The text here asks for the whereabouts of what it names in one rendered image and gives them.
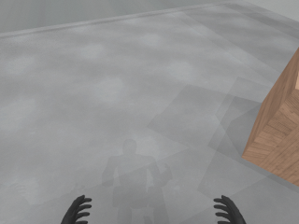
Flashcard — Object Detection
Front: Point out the right robot hand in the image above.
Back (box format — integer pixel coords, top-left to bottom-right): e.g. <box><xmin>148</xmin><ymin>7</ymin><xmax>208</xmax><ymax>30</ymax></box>
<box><xmin>213</xmin><ymin>195</ymin><xmax>247</xmax><ymax>224</ymax></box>

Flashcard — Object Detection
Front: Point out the left robot hand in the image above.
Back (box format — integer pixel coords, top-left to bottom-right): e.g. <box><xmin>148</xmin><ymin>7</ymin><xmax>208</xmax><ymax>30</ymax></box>
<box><xmin>61</xmin><ymin>195</ymin><xmax>92</xmax><ymax>224</ymax></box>

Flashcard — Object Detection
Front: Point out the pedestal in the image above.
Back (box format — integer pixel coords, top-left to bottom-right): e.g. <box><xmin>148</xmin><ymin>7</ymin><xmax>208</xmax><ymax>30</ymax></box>
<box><xmin>241</xmin><ymin>48</ymin><xmax>299</xmax><ymax>187</ymax></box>

